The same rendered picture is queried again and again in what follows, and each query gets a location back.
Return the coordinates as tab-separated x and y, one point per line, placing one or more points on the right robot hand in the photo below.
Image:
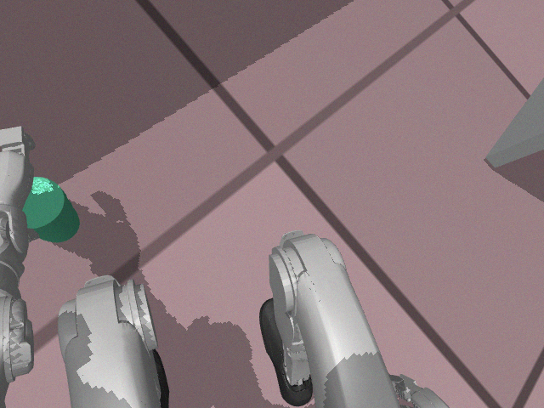
408	390

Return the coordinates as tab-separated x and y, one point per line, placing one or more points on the left robot foot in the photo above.
162	380

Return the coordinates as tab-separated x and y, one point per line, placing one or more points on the left robot hand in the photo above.
16	171

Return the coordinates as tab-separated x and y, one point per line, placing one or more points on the left robot arm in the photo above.
16	334

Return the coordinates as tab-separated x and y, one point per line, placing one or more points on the cup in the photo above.
49	212

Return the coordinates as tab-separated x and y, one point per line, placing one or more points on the right robot foot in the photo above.
292	394

